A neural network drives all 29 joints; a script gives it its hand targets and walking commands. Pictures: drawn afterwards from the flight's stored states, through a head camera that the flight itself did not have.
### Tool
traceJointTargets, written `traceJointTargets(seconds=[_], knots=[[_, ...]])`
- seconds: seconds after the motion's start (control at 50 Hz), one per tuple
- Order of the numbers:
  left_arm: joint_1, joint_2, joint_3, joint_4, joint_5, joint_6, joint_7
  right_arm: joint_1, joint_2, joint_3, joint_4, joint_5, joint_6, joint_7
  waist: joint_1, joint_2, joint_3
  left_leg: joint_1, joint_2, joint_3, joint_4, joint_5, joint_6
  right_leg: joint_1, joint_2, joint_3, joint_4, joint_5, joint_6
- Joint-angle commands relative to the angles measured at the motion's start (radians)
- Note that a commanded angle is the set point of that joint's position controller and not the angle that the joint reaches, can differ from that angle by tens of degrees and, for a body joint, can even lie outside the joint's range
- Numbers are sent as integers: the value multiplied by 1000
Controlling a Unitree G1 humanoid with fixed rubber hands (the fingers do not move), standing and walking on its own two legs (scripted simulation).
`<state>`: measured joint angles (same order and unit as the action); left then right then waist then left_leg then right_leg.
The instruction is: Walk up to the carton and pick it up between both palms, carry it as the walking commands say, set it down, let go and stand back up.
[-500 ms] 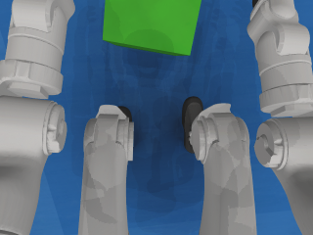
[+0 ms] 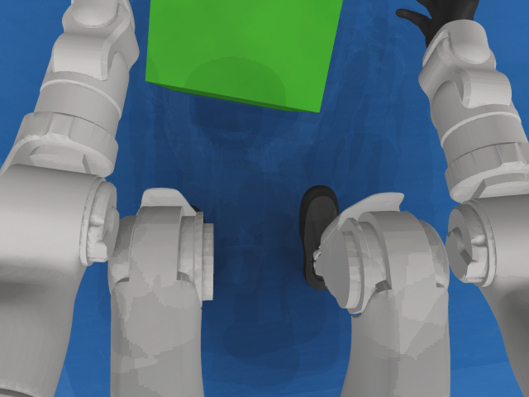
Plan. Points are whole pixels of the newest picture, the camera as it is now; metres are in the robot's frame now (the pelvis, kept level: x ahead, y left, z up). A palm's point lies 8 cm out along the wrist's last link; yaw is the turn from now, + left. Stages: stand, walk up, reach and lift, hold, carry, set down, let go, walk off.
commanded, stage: reach and lift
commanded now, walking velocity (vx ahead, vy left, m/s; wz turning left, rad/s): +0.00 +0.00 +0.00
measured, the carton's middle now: out of the picture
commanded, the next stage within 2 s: none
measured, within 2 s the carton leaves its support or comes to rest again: leaves its support in 1.54 s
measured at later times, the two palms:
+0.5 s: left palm out of the picture +0.55 +0.17 -0.20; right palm (439, 10) +0.54 -0.19 -0.19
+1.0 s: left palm out of the picture +0.55 +0.16 -0.19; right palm out of the picture +0.55 -0.12 -0.18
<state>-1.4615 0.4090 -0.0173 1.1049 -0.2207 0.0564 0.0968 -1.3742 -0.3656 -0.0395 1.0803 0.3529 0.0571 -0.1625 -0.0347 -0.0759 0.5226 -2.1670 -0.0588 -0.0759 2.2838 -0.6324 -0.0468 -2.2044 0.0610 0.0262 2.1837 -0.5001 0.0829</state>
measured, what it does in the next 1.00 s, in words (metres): stands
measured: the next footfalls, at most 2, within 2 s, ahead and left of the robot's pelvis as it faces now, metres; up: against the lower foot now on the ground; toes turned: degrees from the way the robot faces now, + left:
none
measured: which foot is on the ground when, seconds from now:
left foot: down 0.00-1.00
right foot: down 0.00-1.00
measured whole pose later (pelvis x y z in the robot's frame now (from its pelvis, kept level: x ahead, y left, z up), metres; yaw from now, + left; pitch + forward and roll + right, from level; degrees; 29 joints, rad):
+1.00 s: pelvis +0.02 +0.00 -0.01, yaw +1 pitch +35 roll -3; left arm -1.48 0.32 -0.04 1.24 -0.16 0.04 0.09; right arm -1.49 -0.20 -0.20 1.30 0.15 -0.01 -0.17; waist -0.03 -0.03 0.35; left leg -2.27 -0.04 -0.05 2.31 -0.66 -0.02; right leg -2.30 0.03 0.04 2.22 -0.55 0.08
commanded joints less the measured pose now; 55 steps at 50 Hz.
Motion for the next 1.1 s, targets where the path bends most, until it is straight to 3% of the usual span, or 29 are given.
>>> traceJointTargets(seconds=[0.0,0.02,0.04,0.06,0.08,0.1,0.14,0.22,0.24,0.26,0.28,0.3,0.4,0.46,0.48,0.5,0.52,0.54,0.58,0.6,0.62,0.7,0.74,0.82,0.86,0.88,0.9,0.94,1.08], knots=[[-379,81,20,-35,24,-40,-14,-357,39,-22,-29,17,-50,35,86,203,-1331,487,55,104,-266,266,16,529,-21,-96,-124,221,-23],[-386,78,9,-57,22,-44,-13,-352,29,-27,9,11,-50,36,81,204,-1323,489,61,103,-262,256,13,519,-28,-96,-114,206,-27],[-402,75,1,-86,21,-44,-11,-320,13,-65,19,-6,-54,37,38,235,-1354,540,56,95,-269,276,2,519,-23,-102,-113,216,-33],[-389,82,-5,-87,4,-50,-13,-268,9,-78,66,-39,-55,32,19,208,-1356,549,49,94,-262,274,-3,507,-18,-107,-121,196,-35],[-346,62,-25,-74,2,-56,-9,-217,-4,-111,61,-55,-68,27,-35,221,-1383,569,53,80,-248,336,-13,515,-7,-123,-103,261,-32],[-307,32,-26,-79,-7,-57,-11,-177,-5,-117,83,-73,-73,24,-38,225,-1411,598,39,75,-245,388,-15,531,-8,-118,-93,317,-34],[-293,20,-52,-110,-46,-59,-11,-180,-1,-114,36,-94,-91,19,-88,162,-1474,620,27,62,-208,467,-10,566,-7,-120,-84,387,-36],[-251,50,-47,-177,-32,-62,8,-89,-15,-123,55,-95,-100,15,-67,187,-1544,626,22,48,-208,563,-17,604,1,-103,-49,470,-45],[-215,56,-37,-187,-25,-63,10,-69,13,-110,28,-86,-98,11,-36,174,-1587,662,17,47,-204,602,-13,596,7,-109,-42,488,-38],[-231,41,-57,-174,-28,-65,11,-78,30,-108,48,-81,-98,14,-41,216,-1579,709,25,28,-207,647,-22,546,5,-108,-49,475,-40],[-230,39,-46,-192,-23,-64,14,-74,42,-91,26,-68,-98,21,-15,222,-1588,717,33,32,-213,662,-27,558,4,-105,-50,475,-42],[-233,25,-50,-219,-23,-69,14,-80,86,-54,9,-42,-95,29,20,212,-1590,710,26,32,-224,645,-18,546,4,-103,-52,465,-44],[-282,-78,-116,-205,-82,-45,-18,-275,125,55,-114,50,-97,50,25,169,-1494,594,35,80,-230,492,16,569,-2,-106,-77,422,-45],[-283,-78,-86,-116,-55,-40,-37,-310,161,84,-65,49,-87,60,79,134,-1417,504,40,95,-223,408,32,599,8,-87,-77,378,-35],[-316,-91,-86,-125,-60,-44,-40,-347,166,86,-74,58,-88,59,70,120,-1403,475,37,106,-225,364,39,609,4,-78,-93,346,-37],[-309,-61,-68,-95,-41,-47,-40,-328,175,74,-53,49,-84,57,104,127,-1396,473,34,102,-243,360,35,608,7,-85,-91,340,-31],[-320,-8,-23,-75,-10,-52,-29,-317,113,28,1,17,-83,48,84,112,-1367,426,36,104,-244,316,32,606,4,-76,-94,310,-32],[-300,10,2,-59,0,-56,-22,-280,109,10,33,-13,-80,38,98,101,-1377,413,32,117,-246,293,31,628,8,-76,-96,299,-28],[-312,-32,-14,-32,1,-65,-29,-251,136,3,76,-25,-88,32,53,119,-1343,415,29,117,-234,298,24,645,26,-66,-110,310,-37],[-378,-66,-44,-114,-1,-69,-30,-274,170,-15,73,-32,-90,32,37,148,-1364,416,19,111,-246,295,14,625,18,-68,-109,321,-44],[-368,-70,-35,-64,11,-71,-31,-271,188,-16,99,-40,-88,35,36,147,-1340,432,13,104,-254,296,13,611,22,-78,-108,312,-42],[-371,-75,-50,-43,11,-69,-26,-242,106,-122,136,-143,-105,5,-72,166,-1317,459,8,76,-247,294,-4,566,29,-97,-107,281,-46],[-424,-158,-102,-100,-4,-68,-36,-238,150,-147,145,-179,-114,8,-105,214,-1307,458,-2,77,-243,296,-19,544,35,-94,-107,292,-68],[-405,-376,-126,-61,28,-66,-76,-334,366,-82,67,-182,-116,61,-50,205,-1281,488,-22,61,-245,385,-15,461,41,-118,-90,319,-55],[-433,-506,-128,-19,44,-51,-113,-385,506,-91,67,-213,-99,96,-59,176,-1174,390,-30,49,-258,335,0,435,45,-116,-76,271,-57],[-463,-608,-151,-93,46,-56,-135,-391,599,-70,46,-217,-98,114,-64,169,-1236,419,-45,60,-248,386,3,467,49,-125,-71,326,-54],[-485,-689,-152,-94,53,-53,-156,-416,677,-55,49,-221,-91,135,-49,175,-1211,398,-51,59,-237,396,2,436,59,-109,-67,325,-61],[-485,-828,-141,-79,80,-34,-192,-426,780,-72,23,-249,-75,175,-68,171,-1185,378,-58,65,-237,397,2,419,66,-122,-55,344,-63],[-454,-972,-103,-136,110,-17,-241,-366,989,-41,20,-230,-29,239,-32,134,-1232,319,-76,116,-190,437,22,458,89,-107,-50,412,-64]])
